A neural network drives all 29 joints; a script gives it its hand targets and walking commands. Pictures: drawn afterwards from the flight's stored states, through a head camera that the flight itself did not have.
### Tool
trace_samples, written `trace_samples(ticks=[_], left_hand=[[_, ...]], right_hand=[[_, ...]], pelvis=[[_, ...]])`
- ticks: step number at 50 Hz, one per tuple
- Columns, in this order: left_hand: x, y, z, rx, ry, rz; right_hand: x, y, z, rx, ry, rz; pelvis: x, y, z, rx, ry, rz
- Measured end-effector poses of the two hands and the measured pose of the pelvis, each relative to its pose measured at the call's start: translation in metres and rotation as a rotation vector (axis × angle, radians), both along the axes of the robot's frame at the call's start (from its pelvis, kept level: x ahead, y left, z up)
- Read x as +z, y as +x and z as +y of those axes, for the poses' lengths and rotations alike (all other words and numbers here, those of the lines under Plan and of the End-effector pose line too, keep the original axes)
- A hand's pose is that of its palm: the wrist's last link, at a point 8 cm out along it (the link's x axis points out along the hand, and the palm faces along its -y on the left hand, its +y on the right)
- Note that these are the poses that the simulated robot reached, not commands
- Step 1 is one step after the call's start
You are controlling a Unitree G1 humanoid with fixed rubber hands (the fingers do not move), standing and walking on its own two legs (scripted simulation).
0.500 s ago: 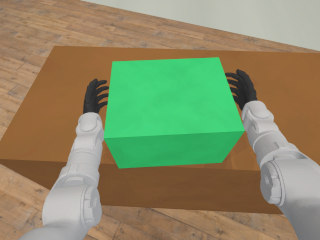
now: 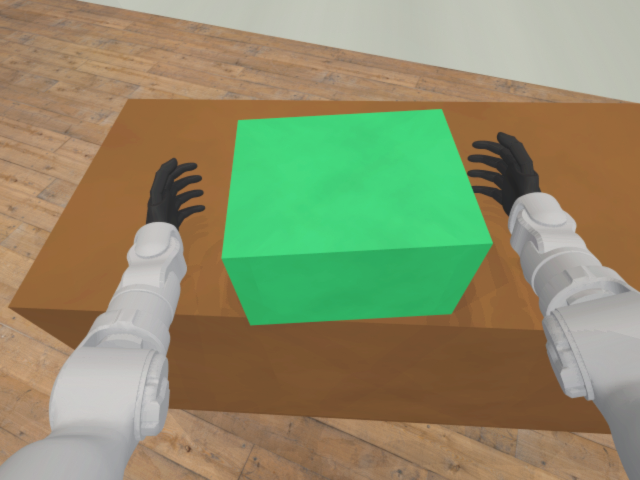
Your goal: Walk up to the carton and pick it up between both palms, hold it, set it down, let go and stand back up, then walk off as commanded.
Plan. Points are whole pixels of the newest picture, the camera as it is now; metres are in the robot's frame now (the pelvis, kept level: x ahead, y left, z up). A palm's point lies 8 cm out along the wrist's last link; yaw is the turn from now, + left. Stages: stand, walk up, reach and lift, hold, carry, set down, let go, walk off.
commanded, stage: set down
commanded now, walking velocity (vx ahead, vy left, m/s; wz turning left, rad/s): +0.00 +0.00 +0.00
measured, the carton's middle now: (345, 217) +0.46 +0.05 +0.02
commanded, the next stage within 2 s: none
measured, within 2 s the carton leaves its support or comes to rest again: neither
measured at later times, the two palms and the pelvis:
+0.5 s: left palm (145, 273) +0.31 +0.29 +0.06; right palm (550, 261) +0.38 -0.20 +0.07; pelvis -0.03 +0.00 +0.00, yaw +0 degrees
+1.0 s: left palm (161, 316) +0.27 +0.25 +0.04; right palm (589, 330) +0.31 -0.25 +0.04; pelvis -0.02 -0.01 +0.00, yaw +1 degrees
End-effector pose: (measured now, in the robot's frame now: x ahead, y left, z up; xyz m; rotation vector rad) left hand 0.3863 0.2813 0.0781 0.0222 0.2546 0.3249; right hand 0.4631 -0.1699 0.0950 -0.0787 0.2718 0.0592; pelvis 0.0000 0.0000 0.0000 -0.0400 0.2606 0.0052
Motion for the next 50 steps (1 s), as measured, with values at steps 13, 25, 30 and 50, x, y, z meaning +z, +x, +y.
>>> trace_samples(ticks=[13,25,30,50], left_hand=[[-0.014,-0.046,0.008,0.018,0.018,0.032],[-0.015,-0.073,0.004,0.002,0.019,0.003],[-0.024,-0.077,0.000,0.002,0.005,0.018],[-0.035,-0.117,-0.026,-0.064,0.065,0.056]], right_hand=[[-0.018,-0.039,-0.026,-0.030,0.018,0.045],[-0.029,-0.079,-0.035,-0.006,0.020,0.050],[-0.036,-0.089,-0.040,0.002,0.009,0.070],[-0.058,-0.151,-0.075,0.020,0.049,0.024]], pelvis=[[0.000,-0.015,0.001,-0.001,-0.002,-0.022],[-0.001,-0.031,0.002,-0.002,-0.005,-0.044],[-0.001,-0.033,0.000,-0.002,-0.003,-0.048],[0.004,-0.020,-0.011,0.006,0.024,-0.095]])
